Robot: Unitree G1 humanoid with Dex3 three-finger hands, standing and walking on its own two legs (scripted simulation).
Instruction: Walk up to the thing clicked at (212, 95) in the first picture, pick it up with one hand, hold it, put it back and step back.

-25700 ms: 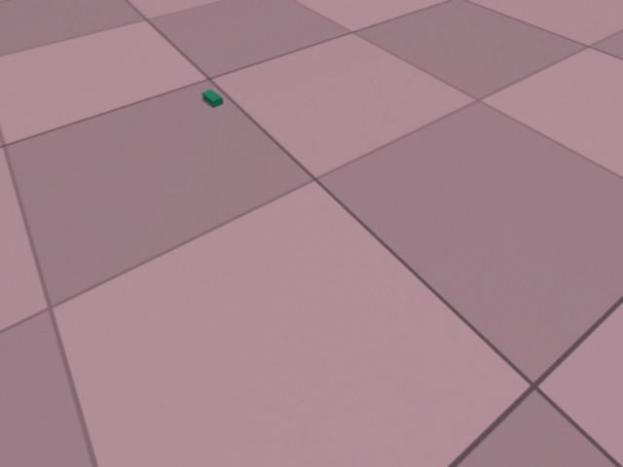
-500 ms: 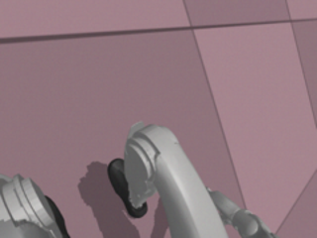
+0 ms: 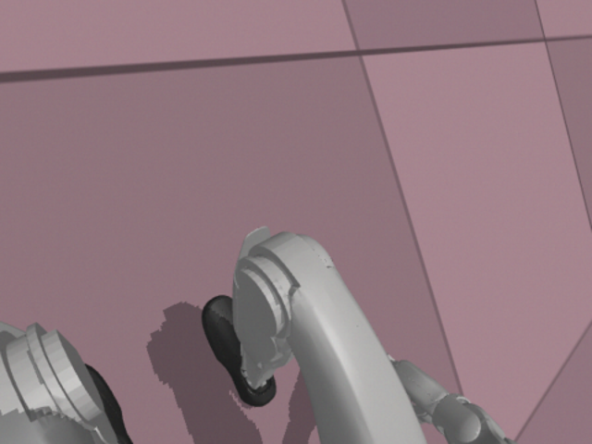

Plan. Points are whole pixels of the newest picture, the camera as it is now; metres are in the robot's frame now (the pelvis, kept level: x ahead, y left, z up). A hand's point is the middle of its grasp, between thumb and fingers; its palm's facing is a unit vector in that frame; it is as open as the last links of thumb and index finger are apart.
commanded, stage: close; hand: left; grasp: from above
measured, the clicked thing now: out of the picture +0.45 +0.40 -0.29
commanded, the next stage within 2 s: settle in 0.60 s
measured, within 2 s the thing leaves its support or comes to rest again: leaves its support in 0.96 s
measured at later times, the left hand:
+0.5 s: hand out of the picture +0.43 +0.39 -0.25, palm faces -0.44 -0.19 -0.88, open 9.1 cm
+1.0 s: hand out of the picture +0.43 +0.40 -0.24, palm faces -0.41 -0.18 -0.89, open 9.1 cm
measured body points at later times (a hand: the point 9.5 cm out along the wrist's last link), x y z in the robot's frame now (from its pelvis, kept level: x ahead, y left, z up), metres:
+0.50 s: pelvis +0.00 +0.00 +0.00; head +0.28 +0.16 +0.31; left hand +0.44 +0.40 -0.20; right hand +0.09 -0.24 -0.06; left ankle +0.07 +0.12 -0.27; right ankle +0.11 -0.10 -0.27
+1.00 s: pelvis +0.00 +0.00 +0.00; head +0.28 +0.16 +0.32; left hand +0.45 +0.40 -0.19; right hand +0.10 -0.24 -0.05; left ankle +0.07 +0.12 -0.27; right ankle +0.11 -0.10 -0.27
